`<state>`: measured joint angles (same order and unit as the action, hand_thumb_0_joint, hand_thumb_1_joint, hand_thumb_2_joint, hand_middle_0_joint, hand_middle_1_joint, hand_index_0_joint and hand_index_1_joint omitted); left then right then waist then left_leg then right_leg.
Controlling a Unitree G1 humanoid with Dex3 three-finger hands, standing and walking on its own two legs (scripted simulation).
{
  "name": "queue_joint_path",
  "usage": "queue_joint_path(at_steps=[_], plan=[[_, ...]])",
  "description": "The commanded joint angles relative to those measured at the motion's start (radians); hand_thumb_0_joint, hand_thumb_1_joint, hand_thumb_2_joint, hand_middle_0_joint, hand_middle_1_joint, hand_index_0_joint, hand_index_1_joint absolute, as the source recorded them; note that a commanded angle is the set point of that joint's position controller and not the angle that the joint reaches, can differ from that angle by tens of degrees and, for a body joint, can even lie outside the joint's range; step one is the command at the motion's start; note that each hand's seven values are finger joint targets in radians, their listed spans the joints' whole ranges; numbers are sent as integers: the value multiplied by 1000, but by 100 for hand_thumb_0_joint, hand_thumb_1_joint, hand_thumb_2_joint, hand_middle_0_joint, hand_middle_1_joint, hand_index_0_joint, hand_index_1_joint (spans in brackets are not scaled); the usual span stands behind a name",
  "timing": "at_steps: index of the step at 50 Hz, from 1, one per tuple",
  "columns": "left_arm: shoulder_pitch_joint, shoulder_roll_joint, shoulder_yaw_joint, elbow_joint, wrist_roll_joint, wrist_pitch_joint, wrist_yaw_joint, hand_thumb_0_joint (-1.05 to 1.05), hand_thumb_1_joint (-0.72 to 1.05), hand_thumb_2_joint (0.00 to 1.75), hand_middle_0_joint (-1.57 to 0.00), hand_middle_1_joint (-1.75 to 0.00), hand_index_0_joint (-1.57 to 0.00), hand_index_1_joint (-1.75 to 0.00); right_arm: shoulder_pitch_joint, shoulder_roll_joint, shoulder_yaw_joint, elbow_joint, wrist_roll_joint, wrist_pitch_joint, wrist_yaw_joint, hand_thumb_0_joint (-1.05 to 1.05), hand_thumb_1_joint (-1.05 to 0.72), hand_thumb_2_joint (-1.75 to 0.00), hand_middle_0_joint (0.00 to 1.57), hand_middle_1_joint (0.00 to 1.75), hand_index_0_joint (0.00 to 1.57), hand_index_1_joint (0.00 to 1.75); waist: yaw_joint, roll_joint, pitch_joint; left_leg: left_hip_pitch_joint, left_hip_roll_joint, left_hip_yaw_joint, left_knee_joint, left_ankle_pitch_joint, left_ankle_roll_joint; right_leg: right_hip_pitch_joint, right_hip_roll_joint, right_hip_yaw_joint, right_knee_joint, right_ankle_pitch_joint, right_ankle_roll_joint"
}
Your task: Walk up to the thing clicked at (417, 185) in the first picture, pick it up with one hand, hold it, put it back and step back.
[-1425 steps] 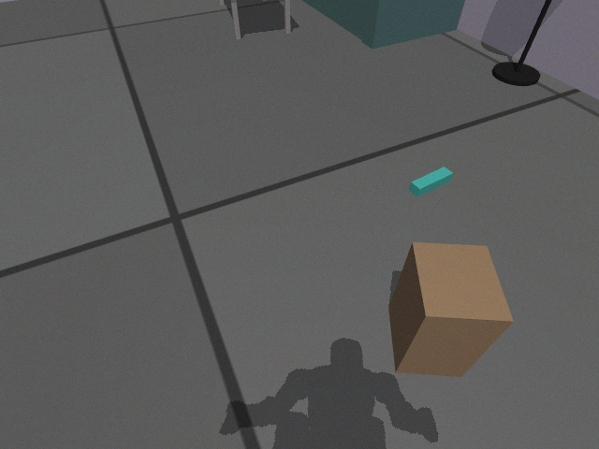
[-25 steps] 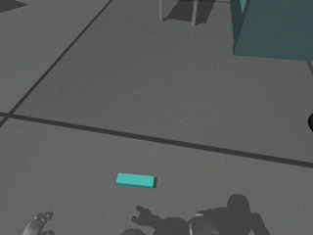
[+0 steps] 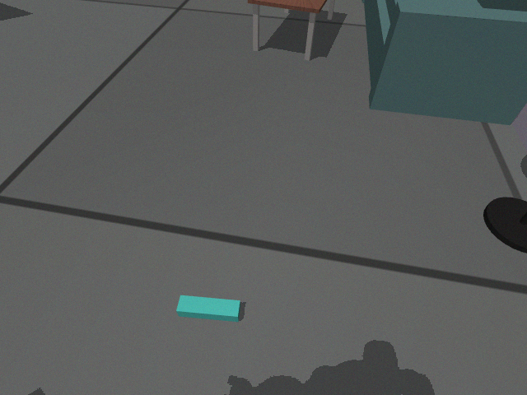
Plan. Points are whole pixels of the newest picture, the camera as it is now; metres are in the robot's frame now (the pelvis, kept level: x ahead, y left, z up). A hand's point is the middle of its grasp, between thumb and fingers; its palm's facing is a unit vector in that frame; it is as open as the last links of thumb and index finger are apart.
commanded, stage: walk up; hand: left
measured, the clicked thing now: (209, 308) +0.52 +0.24 -0.73
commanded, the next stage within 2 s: stand in 0.74 s
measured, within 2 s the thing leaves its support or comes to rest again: neither
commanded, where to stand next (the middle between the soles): +0.13 +0.00 m, yaw +0 degrees
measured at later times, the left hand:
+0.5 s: hand out of the picture +0.14 +0.25 -0.12, palm faces +0.00 -0.94 -0.35, open 7.4 cm
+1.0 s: hand out of the picture +0.11 +0.26 -0.13, palm faces -0.01 -0.94 -0.34, open 7.4 cm
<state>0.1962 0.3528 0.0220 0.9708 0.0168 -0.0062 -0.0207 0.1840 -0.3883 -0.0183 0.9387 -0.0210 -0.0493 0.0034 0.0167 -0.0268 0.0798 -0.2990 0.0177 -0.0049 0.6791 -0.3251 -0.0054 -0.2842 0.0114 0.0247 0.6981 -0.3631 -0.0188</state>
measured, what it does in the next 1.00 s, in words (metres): stands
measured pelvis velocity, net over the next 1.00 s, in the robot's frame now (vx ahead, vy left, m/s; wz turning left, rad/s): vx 0.02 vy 0.00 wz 0.00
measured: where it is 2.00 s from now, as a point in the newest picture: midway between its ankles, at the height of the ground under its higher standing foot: outside the picture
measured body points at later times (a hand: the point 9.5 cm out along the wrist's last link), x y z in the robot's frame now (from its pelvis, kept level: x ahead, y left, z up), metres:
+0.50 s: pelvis +0.02 +0.00 +0.02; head +0.03 -0.01 +0.47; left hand +0.13 +0.30 -0.10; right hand +0.11 -0.31 -0.11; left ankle +0.03 +0.13 -0.72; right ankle +0.01 -0.12 -0.72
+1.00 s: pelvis +0.02 +0.00 +0.03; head +0.03 +0.00 +0.48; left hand +0.11 +0.30 -0.10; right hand +0.12 -0.30 -0.10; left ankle +0.03 +0.13 -0.72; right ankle +0.01 -0.12 -0.72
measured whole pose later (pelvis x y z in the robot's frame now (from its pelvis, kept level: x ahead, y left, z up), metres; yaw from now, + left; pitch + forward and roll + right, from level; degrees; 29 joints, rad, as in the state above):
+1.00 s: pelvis +0.02 +0.00 +0.03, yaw +0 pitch -3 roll +0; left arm 0.06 0.34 0.01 1.15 0.01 -0.01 -0.01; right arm 0.06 -0.35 0.00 1.12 -0.01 -0.02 0.00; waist 0.00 0.01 0.07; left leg -0.11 0.02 -0.01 0.32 -0.16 -0.02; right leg -0.09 0.00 0.02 0.32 -0.18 0.00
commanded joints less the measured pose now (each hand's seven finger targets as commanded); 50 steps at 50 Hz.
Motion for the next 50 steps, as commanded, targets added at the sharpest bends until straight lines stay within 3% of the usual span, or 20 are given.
queue_joint_path(at_steps=[1,2,4,8,13,16,23,35,36,37,39,50], plan=[[-30,243,65,-52,-3,-36,11,0,90,90,-20,-30,-20,-30,-79,-234,-52,-57,9,-10,-10,0,-90,-90,20,30,20,30,6,106,4,-103,101,-152,-228,-181,76,28,-77,153,-240,-97,-69],[-43,264,67,-51,-3,-39,9,0,90,90,-20,-30,-20,-30,-82,-226,-50,-50,9,-8,-7,0,-90,-90,20,30,20,30,0,85,26,-88,47,-108,-195,-183,56,-20,-110,208,-279,-155,-87],[-74,266,64,-48,-3,-36,7,0,90,90,-20,-30,-20,-30,-62,-211,-47,-30,7,-9,-5,0,-90,-90,20,30,20,30,-22,48,7,0,33,-88,-179,-117,50,-72,-148,247,-332,-194,-94],[-116,234,49,-32,-5,-38,7,0,90,90,-20,-30,-20,-30,-49,-202,-42,-1,9,-20,-4,0,-90,-90,20,30,20,30,-21,-27,-43,68,62,-110,-231,9,57,-20,-116,170,-327,0,-57],[-131,225,42,-3,-18,-37,15,0,90,90,-20,-30,-20,-30,-52,-201,-34,37,14,-25,-12,0,-90,-90,20,30,20,30,-14,-16,-130,126,83,-87,-244,300,40,125,-120,115,-284,331,-40],[-138,223,44,18,-20,-30,19,0,90,90,-20,-30,-20,-30,-59,-205,-36,51,17,-22,-16,0,-90,-90,20,30,20,30,-10,-14,-164,155,98,-82,-242,403,49,176,-115,83,-273,402,-33],[-184,219,38,43,-18,-18,21,0,90,90,-20,-30,-20,-30,-88,-196,-36,78,13,-8,-17,0,-90,-90,20,30,20,30,-15,6,-119,154,96,-76,-285,314,47,159,-113,80,-318,310,-31],[-205,208,36,79,-11,-17,19,0,90,90,-20,-30,-20,-30,-125,-187,-35,96,9,-6,-16,0,-90,-90,20,30,20,30,-21,41,-123,186,99,-69,-336,285,39,177,-112,78,-368,302,-20],[-203,208,38,82,-11,-17,19,0,90,90,-20,-30,-20,-30,-119,-184,-36,97,10,-6,-17,0,-90,-90,20,30,20,30,-22,38,-129,191,104,-68,-336,305,38,191,-115,74,-368,319,-21],[-215,207,31,81,-16,-25,20,0,90,90,-20,-30,-20,-30,-158,-179,-29,99,12,-2,-17,0,-90,-90,20,30,20,30,-18,61,-102,190,119,-93,-349,426,25,181,-125,87,-367,416,-10],[-197,204,32,92,-22,-29,23,0,90,90,-20,-30,-20,-30,-141,-187,-30,107,14,-1,-18,0,-90,-90,20,30,20,30,-17,61,-148,221,126,-86,-341,509,23,234,-128,78,-361,494,-4],[-187,204,24,111,-12,-25,25,0,90,90,-20,-30,-20,-30,-173,-182,-25,131,13,13,-12,0,-90,-90,20,30,20,30,-18,29,-126,237,119,-87,-396,304,19,189,-127,83,-427,330,5]])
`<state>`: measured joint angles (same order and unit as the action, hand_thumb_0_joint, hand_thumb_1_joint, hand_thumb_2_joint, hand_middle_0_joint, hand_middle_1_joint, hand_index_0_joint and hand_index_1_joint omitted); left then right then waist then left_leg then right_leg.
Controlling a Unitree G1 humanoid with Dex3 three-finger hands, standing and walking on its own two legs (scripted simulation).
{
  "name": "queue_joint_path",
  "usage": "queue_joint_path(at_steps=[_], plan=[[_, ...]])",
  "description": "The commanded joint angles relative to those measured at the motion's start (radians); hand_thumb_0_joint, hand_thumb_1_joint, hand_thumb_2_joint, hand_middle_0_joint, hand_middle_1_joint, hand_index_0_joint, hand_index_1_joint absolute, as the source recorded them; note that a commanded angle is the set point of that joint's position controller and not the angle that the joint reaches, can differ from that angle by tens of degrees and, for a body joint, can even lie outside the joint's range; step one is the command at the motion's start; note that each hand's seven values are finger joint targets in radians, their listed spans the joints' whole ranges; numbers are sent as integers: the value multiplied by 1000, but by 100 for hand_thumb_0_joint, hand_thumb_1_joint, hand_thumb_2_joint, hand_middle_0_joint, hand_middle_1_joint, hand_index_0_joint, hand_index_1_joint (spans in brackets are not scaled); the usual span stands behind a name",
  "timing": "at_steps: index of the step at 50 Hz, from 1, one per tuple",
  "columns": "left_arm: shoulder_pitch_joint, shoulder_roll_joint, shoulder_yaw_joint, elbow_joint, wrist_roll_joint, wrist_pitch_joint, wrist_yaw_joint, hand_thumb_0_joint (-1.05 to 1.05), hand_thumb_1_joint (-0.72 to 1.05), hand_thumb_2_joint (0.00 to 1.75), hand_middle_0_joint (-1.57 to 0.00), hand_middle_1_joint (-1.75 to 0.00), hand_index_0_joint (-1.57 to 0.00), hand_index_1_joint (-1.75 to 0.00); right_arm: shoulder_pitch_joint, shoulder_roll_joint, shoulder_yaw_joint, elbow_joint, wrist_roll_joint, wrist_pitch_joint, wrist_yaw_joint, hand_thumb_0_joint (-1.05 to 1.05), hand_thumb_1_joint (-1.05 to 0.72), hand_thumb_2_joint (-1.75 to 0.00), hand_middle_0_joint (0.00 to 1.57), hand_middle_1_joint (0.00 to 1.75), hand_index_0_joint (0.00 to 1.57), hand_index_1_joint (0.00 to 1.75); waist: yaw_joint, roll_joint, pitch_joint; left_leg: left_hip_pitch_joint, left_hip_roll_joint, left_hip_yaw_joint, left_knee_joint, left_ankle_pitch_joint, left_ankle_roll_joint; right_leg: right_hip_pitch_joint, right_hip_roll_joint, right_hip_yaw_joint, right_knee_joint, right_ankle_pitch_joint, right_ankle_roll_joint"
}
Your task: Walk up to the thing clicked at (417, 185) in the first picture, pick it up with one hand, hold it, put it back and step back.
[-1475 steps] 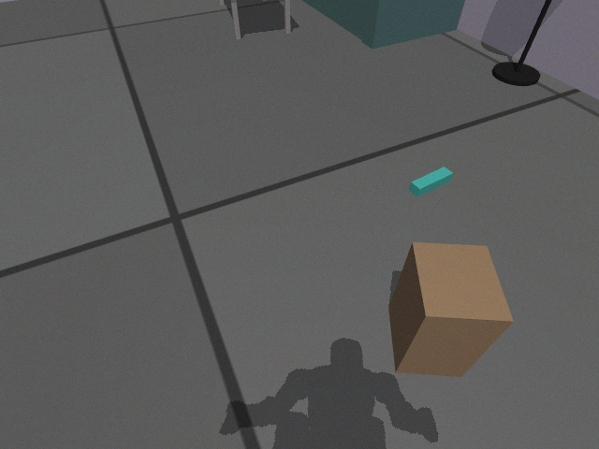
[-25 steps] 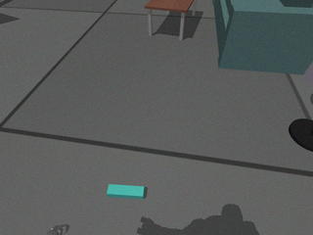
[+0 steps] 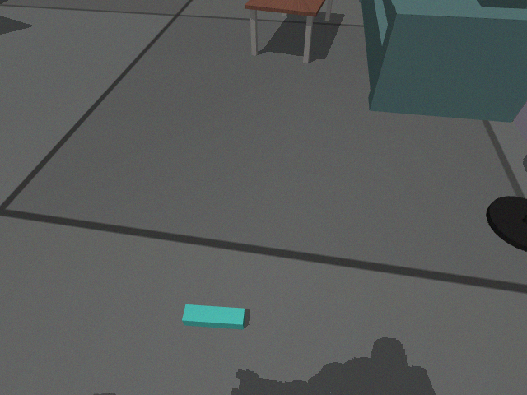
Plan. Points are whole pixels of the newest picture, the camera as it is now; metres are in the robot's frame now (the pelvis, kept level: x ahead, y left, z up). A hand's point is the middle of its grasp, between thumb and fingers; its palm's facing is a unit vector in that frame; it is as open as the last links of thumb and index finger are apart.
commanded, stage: stand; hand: left
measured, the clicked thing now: (214, 316) +0.50 +0.24 -0.76
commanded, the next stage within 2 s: none
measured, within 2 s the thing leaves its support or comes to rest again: neither
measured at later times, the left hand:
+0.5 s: hand out of the picture +0.05 +0.25 -0.16, palm faces -0.02 -0.94 -0.34, open 7.4 cm
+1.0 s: hand out of the picture +0.08 +0.25 -0.15, palm faces -0.02 -0.94 -0.34, open 7.3 cm
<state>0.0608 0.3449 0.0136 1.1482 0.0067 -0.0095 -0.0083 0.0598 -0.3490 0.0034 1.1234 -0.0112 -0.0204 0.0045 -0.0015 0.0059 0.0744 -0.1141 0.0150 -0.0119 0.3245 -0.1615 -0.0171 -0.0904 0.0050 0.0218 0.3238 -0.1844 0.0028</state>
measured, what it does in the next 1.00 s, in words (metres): stands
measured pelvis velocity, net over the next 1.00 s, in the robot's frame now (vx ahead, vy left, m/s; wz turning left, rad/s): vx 0.00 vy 0.00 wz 0.01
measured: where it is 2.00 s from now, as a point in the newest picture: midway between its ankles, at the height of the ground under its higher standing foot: outside the picture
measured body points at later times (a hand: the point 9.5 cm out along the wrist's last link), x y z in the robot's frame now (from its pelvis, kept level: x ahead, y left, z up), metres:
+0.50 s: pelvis -0.01 +0.00 +0.00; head +0.00 +0.00 +0.45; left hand +0.05 +0.30 -0.13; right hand +0.06 -0.30 -0.14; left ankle +0.01 +0.13 -0.75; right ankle +0.00 -0.12 -0.75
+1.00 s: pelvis +0.00 +0.00 +0.00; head +0.01 +0.00 +0.45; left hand +0.08 +0.30 -0.13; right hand +0.08 -0.30 -0.13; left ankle +0.01 +0.13 -0.75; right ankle +0.00 -0.12 -0.75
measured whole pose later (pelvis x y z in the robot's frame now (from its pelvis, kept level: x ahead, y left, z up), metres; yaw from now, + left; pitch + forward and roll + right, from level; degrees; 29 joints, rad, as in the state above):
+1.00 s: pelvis +0.00 +0.00 +0.00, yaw +1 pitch -2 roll +0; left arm 0.10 0.35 0.00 1.13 0.01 -0.02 -0.01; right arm 0.10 -0.36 0.01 1.14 -0.01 -0.02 0.01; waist 0.00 0.01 0.05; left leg -0.13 0.01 -0.02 0.32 -0.16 -0.02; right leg -0.10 0.00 0.01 0.32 -0.18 0.00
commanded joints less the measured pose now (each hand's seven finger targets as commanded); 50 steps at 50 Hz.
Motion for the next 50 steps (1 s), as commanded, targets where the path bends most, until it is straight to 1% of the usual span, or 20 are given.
queue_joint_path(at_steps=[1,4,9,10,11,13,15,16,17,19,21,24,26,30,31,37,42,46,48,50], plan=[[-45,208,31,-61,-3,-21,12,0,90,90,-20,-30,-20,-30,-52,-220,-46,-55,3,-15,-12,0,-90,-90,20,30,20,30,-1,1,-116,45,120,-81,-45,129,30,-6,-119,80,-56,139,-15],[-41,212,31,-57,-2,-21,11,0,90,90,-20,-30,-20,-30,-44,-213,-44,-46,2,-15,-9,0,-90,-90,20,30,20,30,-2,-11,-92,36,120,-90,-65,62,29,-39,-116,85,-64,73,-15],[-29,216,29,-59,-3,-22,10,0,90,90,-20,-30,-20,-30,-44,-214,-46,-41,0,-16,-6,0,-90,-90,20,30,20,30,5,-2,-92,28,116,-92,-69,46,28,-48,-121,89,-68,44,-20],[-32,220,30,-60,-2,-22,10,0,90,90,-20,-30,-20,-30,-32,-216,-47,-38,0,-15,-6,0,-90,-90,20,30,20,30,-2,-2,-85,11,116,-94,-75,21,29,-45,-118,88,-69,29,-19],[-26,220,30,-58,-2,-21,9,0,90,90,-20,-30,-20,-30,-32,-214,-47,-35,0,-15,-5,0,-90,-90,20,30,20,30,2,-5,-78,8,113,-96,-77,-3,27,-53,-117,88,-71,7,-19],[-18,221,28,-59,0,-24,10,0,90,90,-20,-30,-20,-30,-32,-212,-49,-37,1,-15,-2,0,-90,-90,20,30,20,30,0,-16,-91,21,115,-97,-67,22,32,-52,-122,90,-71,25,-19],[-14,219,28,-60,-2,-26,11,0,90,90,-20,-30,-20,-30,-27,-215,-49,-32,1,-13,-2,0,-90,-90,20,30,20,30,1,-15,-77,9,111,-97,-65,-1,34,-60,-121,93,-79,5,-17],[-18,225,29,-63,0,-27,11,0,90,90,-20,-30,-20,-30,-18,-210,-47,-34,-1,-13,-2,0,-90,-90,20,30,20,30,-5,-15,-85,0,114,-95,-66,12,35,-43,-124,94,-73,29,-18],[-16,224,28,-62,-3,-26,12,0,90,90,-20,-30,-20,-30,-16,-209,-47,-30,1,-12,-1,0,-90,-90,20,30,20,30,-2,-16,-67,-9,106,-99,-72,-10,31,-61,-121,92,-80,-12,-17],[-6,218,27,-60,-1,-25,10,0,90,90,-20,-30,-20,-30,-10,-212,-45,-30,-1,-11,-1,0,-90,-90,20,30,20,30,-1,1,-61,-22,108,-103,-78,-48,33,-62,-118,92,-76,-25,-18],[-1,220,27,-62,0,-23,10,0,90,90,-20,-30,-20,-30,-17,-218,-49,-32,1,-11,-2,0,-90,-90,20,30,20,30,1,2,-72,-7,106,-102,-69,-34,30,-71,-119,93,-74,-31,-21],[9,226,29,-64,-1,-24,10,0,90,90,-20,-30,-20,-30,-5,-214,-45,-30,1,-13,-2,0,-90,-90,20,30,20,30,4,3,-87,-14,111,-102,-70,8,33,-37,-124,93,-59,26,-25],[13,224,28,-61,-3,-25,10,0,90,90,-20,-30,-20,-30,1,-214,-44,-29,3,-12,-3,0,-90,-90,20,30,20,30,1,4,-73,-18,105,-102,-68,-11,33,-47,-121,92,-69,6,-22],[15,218,24,-67,-2,-26,9,0,90,90,-20,-30,-20,-30,1,-219,-42,-31,3,-12,-4,0,-90,-90,20,30,20,30,2,-5,-89,6,110,-99,-53,23,36,-50,-125,95,-71,26,-23],[5,224,26,-69,-2,-25,10,0,90,90,-20,-30,-20,-30,14,-214,-40,-29,1,-12,-5,0,-90,-90,20,30,20,30,-5,-6,-86,-13,108,-100,-59,33,35,-36,-126,93,-63,48,-24],[11,222,25,-71,-2,-23,12,0,90,90,-20,-30,-20,-30,3,-222,-39,-35,3,-13,-8,0,-90,-90,20,30,20,30,2,-3,-113,16,116,-96,-42,115,36,-17,-130,85,-50,109,-24],[6,224,22,-74,-3,-25,14,0,90,90,-20,-30,-20,-30,15,-220,-36,-33,3,-11,-7,0,-90,-90,20,30,20,30,-3,-14,-92,7,114,-95,-47,93,34,-24,-130,87,-61,96,-20],[3,227,24,-76,-2,-25,14,0,90,90,-20,-30,-20,-30,6,-218,-35,-40,3,-13,-8,0,-90,-90,20,30,20,30,0,-7,-100,6,116,-96,-47,123,33,-14,-129,82,-54,114,-21],[11,220,21,-78,0,-26,13,0,90,90,-20,-30,-20,-30,0,-222,-37,-41,4,-14,-8,0,-90,-90,20,30,20,30,2,-6,-117,29,118,-91,-36,154,33,-10,-132,78,-50,152,-18],[-1,223,23,-77,-1,-23,14,0,90,90,-20,-30,-20,-30,8,-219,-34,-38,3,-13,-10,0,-90,-90,20,30,20,30,-2,-2,-91,0,120,-97,-53,133,31,-5,-129,77,-49,122,-18]])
